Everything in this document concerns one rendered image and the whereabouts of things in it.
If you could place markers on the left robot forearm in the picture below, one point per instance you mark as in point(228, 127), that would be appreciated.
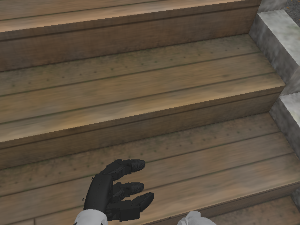
point(91, 217)

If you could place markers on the robot left hand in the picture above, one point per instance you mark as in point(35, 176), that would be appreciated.
point(107, 197)

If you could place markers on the right robot shin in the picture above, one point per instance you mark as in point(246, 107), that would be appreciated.
point(193, 214)

